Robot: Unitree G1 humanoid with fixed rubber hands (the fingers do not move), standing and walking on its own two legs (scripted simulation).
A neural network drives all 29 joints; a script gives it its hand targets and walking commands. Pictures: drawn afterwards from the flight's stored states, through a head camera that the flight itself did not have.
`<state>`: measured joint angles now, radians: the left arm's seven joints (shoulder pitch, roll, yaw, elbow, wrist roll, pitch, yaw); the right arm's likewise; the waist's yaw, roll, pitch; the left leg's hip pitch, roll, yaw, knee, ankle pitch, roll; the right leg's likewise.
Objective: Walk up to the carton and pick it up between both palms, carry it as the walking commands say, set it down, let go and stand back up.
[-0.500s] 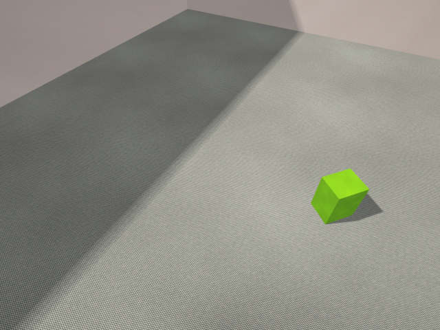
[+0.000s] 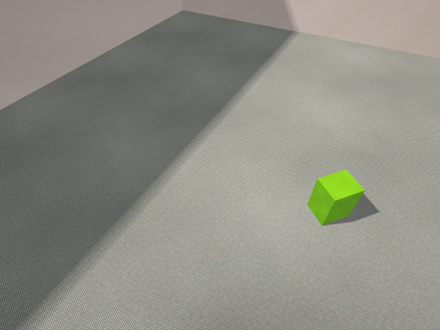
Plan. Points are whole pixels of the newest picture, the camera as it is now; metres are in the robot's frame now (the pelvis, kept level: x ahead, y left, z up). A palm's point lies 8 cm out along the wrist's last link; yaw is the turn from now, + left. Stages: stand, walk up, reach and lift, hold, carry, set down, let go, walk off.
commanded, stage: stand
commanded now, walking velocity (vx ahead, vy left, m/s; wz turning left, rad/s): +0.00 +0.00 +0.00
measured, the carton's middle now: (333, 198) +0.84 -0.57 -0.66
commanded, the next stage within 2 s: walk up in 0.58 s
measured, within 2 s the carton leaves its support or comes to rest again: neither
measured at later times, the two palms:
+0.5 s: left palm out of the picture -0.01 +0.20 -0.14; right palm out of the picture -0.02 -0.21 -0.15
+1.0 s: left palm out of the picture +0.11 +0.20 -0.13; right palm out of the picture -0.06 -0.29 -0.13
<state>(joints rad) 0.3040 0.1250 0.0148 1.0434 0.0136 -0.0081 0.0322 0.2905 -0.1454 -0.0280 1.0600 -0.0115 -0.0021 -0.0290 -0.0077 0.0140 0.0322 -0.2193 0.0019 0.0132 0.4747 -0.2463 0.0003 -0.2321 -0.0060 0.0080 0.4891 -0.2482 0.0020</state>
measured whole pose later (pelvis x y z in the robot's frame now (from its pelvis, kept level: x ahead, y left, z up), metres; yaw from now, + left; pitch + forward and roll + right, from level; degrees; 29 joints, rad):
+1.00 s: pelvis +0.01 -0.04 +0.00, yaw -8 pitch +0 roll -1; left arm 0.19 0.22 0.10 0.96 0.05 0.05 -0.07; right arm 0.34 -0.21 -0.06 1.10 -0.02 -0.04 -0.11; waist -0.01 0.01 0.03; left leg -0.18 0.16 0.11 0.46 -0.27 -0.08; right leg -0.59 -0.05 -0.04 1.06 -0.30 0.04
